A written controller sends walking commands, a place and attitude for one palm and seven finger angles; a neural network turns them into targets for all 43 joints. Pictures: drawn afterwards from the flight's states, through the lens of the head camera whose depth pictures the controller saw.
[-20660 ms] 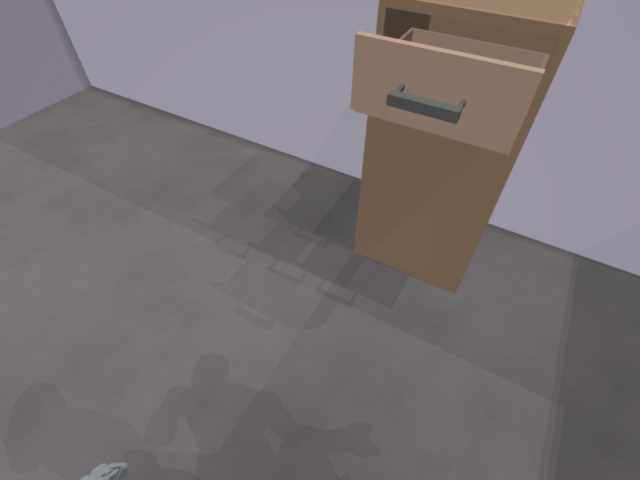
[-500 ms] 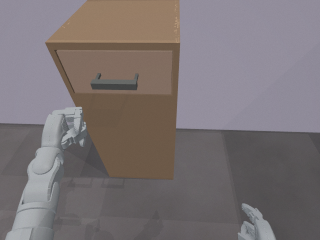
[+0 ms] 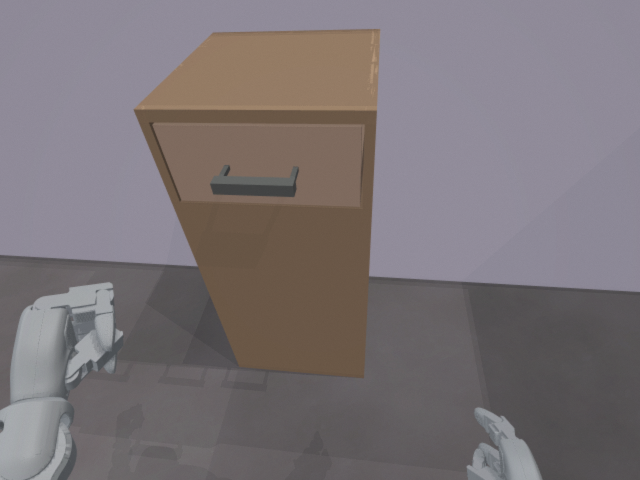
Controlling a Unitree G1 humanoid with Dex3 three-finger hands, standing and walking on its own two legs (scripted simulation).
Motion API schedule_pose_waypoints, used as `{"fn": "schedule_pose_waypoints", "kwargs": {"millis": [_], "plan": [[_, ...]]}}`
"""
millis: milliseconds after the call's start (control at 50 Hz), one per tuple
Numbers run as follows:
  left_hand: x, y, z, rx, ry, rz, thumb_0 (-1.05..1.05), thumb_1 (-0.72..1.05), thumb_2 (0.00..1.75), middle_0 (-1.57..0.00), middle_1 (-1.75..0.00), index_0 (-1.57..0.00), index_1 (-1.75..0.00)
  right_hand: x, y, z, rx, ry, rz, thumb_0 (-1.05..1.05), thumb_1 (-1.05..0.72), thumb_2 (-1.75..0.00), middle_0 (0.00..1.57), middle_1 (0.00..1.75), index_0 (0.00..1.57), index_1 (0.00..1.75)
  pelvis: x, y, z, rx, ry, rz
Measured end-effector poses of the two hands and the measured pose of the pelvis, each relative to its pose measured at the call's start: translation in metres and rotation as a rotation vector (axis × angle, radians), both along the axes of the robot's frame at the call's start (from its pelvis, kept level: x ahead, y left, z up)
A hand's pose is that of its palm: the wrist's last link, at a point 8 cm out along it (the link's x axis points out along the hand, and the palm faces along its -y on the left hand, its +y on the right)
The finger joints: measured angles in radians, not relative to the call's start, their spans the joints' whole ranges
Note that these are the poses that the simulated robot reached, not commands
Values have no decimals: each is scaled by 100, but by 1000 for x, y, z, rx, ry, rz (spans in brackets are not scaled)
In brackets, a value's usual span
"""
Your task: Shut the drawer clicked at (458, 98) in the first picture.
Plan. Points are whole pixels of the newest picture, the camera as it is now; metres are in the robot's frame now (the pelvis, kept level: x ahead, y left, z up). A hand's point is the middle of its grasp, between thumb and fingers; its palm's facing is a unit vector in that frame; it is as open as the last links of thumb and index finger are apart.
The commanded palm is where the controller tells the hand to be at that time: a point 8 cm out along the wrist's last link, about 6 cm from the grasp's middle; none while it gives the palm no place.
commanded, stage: draw the hand back to the body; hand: left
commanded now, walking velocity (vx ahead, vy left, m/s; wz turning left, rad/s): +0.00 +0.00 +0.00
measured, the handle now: (256, 178) +0.61 +0.19 +0.06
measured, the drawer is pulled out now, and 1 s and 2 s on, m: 0.00 0.00 0.00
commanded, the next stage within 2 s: step back with the hand held close in 0.28 s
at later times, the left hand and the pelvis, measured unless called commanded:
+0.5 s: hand (78, 361) +0.17 +0.24 +0.16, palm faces +0.41 -0.81 -0.42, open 3.2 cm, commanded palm +0.12 +0.28 +0.17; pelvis -0.01 +0.00 +0.00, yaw +1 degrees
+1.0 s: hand (35, 417) +0.13 +0.27 +0.15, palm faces +0.34 -0.80 -0.50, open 3.2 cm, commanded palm +0.06 +0.31 +0.17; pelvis -0.06 +0.03 -0.01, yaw +0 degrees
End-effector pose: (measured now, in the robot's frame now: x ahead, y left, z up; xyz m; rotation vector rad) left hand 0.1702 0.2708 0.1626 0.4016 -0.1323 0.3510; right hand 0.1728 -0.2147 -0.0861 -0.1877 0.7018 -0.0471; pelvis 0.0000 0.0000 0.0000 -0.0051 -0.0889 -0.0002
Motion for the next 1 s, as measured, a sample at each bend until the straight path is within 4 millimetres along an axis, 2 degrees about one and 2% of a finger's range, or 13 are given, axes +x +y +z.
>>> {"fn": "schedule_pose_waypoints", "kwargs": {"millis": [140,200,400,480,540,660,820,1000], "plan": [[-36,4,12,62,-5,43,1,89,90,-141,-160,-140,-160,-2,-5,2,-13,-27,-6,1,-90,-90,20,30,20,30,-2,-1,0,-4,-5,0],[-45,6,13,73,-9,61,1,89,90,-141,-160,-140,-160,-2,-5,3,-20,-38,0,1,-90,-90,20,30,20,30,-4,-1,-1,-5,-11,6],[-43,6,7,40,-22,67,1,89,90,-141,-160,-140,-160,-4,-1,7,-25,-58,8,1,-90,-90,20,30,20,30,-9,-1,0,-5,-19,7],[-39,9,15,80,-41,41,1,89,90,-141,-160,-140,-160,-7,0,8,-22,-48,-1,1,-90,-90,20,30,20,30,-11,0,0,-12,8,8],[-37,12,18,116,-33,21,1,89,90,-141,-160,-140,-160,-12,-3,7,-26,-17,-26,1,-90,-90,20,30,20,30,-14,3,0,-15,44,7],[-37,15,8,131,48,-29,1,89,90,-141,-160,-140,-160,-29,-10,0,-49,55,-93,1,-90,-90,20,30,20,30,-20,13,-1,-9,90,4],[-53,29,6,162,54,-33,1,89,90,-141,-160,-140,-160,-47,-5,-1,-67,80,-121,1,-90,-90,20,30,20,30,-37,22,-5,-4,101,3],[-81,32,7,180,-11,-35,1,89,90,-141,-160,-140,-160,-62,8,4,-68,14,-90,1,-90,-90,20,30,20,30,-65,26,-12,-14,99,8]]}}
